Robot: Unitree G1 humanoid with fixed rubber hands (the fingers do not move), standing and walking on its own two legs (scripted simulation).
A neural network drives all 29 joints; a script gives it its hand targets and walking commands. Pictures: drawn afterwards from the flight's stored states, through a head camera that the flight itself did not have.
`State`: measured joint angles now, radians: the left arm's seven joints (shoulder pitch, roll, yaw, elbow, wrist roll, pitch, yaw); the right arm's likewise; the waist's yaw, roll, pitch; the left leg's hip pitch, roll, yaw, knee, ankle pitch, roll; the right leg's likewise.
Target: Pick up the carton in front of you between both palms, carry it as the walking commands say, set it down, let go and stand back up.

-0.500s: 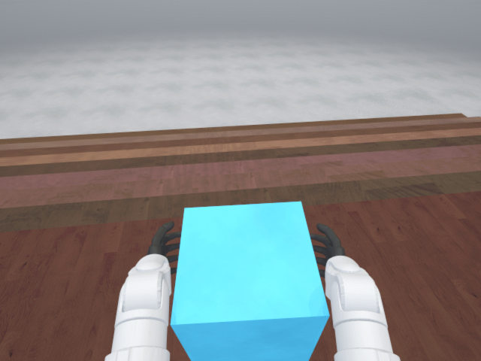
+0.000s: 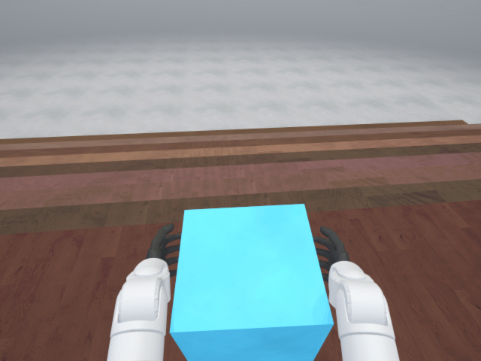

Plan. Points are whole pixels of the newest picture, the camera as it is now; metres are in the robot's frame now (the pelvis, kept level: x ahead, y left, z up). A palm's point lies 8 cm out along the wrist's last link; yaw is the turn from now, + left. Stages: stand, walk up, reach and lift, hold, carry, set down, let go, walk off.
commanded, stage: carry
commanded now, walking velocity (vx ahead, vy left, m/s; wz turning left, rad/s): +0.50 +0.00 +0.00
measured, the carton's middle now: (248, 293) +0.29 -0.01 -0.01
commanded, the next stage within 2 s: none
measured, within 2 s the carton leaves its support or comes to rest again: neither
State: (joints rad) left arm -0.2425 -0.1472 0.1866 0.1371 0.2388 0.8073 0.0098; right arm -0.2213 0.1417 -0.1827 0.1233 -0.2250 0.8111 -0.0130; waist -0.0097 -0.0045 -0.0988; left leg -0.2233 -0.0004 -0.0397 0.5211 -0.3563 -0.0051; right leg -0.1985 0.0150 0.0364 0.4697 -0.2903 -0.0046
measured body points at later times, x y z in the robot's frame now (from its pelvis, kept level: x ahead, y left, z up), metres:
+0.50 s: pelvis +0.21 +0.00 +0.01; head +0.20 +0.00 +0.46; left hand +0.48 +0.15 +0.08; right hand +0.49 -0.15 +0.08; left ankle +0.21 +0.11 -0.69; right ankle +0.14 -0.09 -0.74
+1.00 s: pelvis +0.53 +0.04 +0.01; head +0.55 +0.05 +0.46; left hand +0.82 +0.17 +0.08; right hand +0.80 -0.13 +0.09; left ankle +0.45 +0.11 -0.74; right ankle +0.64 -0.11 -0.69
